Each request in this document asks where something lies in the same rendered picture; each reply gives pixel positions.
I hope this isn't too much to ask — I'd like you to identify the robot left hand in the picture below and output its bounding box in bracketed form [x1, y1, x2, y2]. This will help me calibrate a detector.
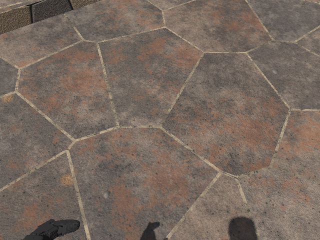
[23, 219, 80, 240]

